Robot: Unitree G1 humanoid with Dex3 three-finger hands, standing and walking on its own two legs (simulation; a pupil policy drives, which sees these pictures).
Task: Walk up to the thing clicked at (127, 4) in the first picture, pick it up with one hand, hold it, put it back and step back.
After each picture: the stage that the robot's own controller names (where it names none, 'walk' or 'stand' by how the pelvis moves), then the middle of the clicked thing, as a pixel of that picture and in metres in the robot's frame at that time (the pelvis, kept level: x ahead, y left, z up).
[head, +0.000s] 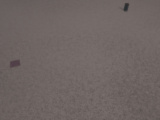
stand; (126, 7) +2.28 -0.73 -0.72
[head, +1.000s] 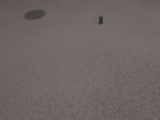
walk; (100, 20) +2.23 -0.18 -0.69
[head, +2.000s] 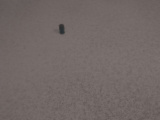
walk; (61, 29) +1.57 +0.26 -0.71
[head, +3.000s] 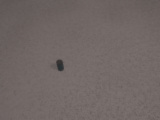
walk; (60, 65) +1.02 +0.28 -0.72
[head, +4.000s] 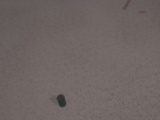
walk; (61, 100) +0.65 +0.25 -0.72
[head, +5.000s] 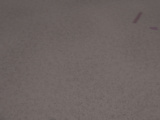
walk; out of the picture +0.42 +0.17 -0.70
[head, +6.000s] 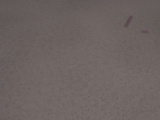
stand; out of the picture +0.36 +0.18 -0.72
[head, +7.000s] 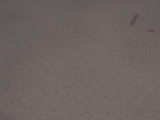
stand; out of the picture +0.37 +0.18 -0.72
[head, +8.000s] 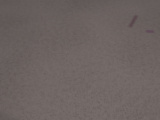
stand; out of the picture +0.34 +0.19 -0.73
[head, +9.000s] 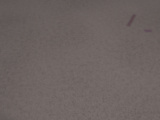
stand; out of the picture +0.34 +0.19 -0.73
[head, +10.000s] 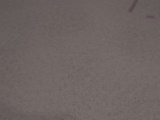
go down; out of the picture +0.34 +0.19 -0.72
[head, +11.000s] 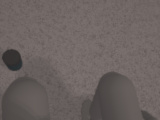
go down; (13, 60) +0.43 +0.22 -0.29
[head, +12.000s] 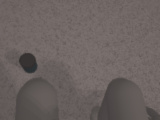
close in; (29, 63) +0.42 +0.22 -0.30
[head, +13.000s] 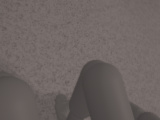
close in; out of the picture +0.42 +0.26 -0.22
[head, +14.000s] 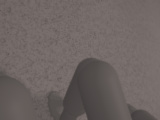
close; out of the picture +0.41 +0.26 -0.22
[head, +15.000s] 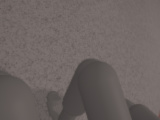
lift; out of the picture +0.38 +0.25 -0.23
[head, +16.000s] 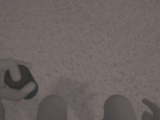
lift; (23, 83) +0.32 +0.20 -0.02
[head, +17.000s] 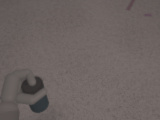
hold; (36, 95) +0.31 +0.17 -0.01
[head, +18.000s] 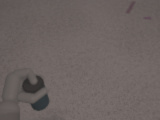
hold; (36, 93) +0.32 +0.17 -0.01
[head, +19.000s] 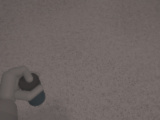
crouch; (33, 90) +0.34 +0.17 -0.06
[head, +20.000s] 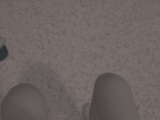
lower; out of the picture +0.46 +0.24 -0.10
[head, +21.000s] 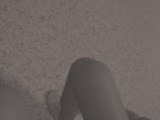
lower; out of the picture +0.42 +0.27 -0.23
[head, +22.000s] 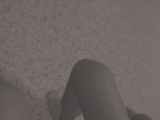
lower; out of the picture +0.41 +0.27 -0.23
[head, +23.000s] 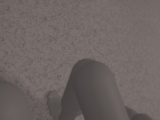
lower; out of the picture +0.41 +0.28 -0.23
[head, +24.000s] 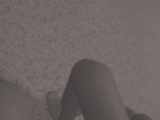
lower; out of the picture +0.41 +0.27 -0.23
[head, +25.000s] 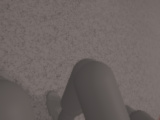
open; out of the picture +0.40 +0.25 -0.23
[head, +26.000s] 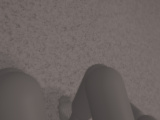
stand; out of the picture +0.39 +0.24 -0.24
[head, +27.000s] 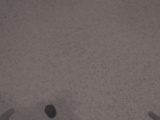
stand; (50, 111) +0.37 +0.18 -0.58
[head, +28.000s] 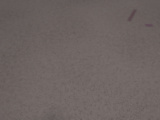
stand; out of the picture +0.36 +0.17 -0.66
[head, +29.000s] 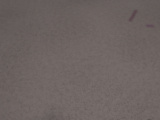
stand; out of the picture +0.35 +0.17 -0.66
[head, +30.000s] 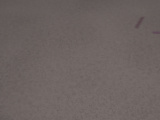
stand; out of the picture +0.38 +0.16 -0.72
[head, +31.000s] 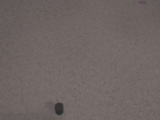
walk; (59, 109) +0.43 +0.13 -0.70
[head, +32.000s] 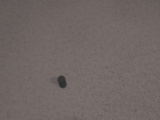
walk; (62, 82) +0.65 +0.20 -0.70
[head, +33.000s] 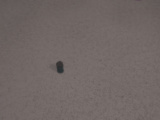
stand; (60, 67) +0.92 +0.20 -0.70
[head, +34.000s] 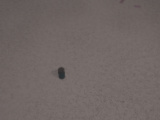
stand; (61, 73) +0.93 +0.20 -0.72
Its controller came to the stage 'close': yes
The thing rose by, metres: 0.70
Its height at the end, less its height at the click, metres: +0.00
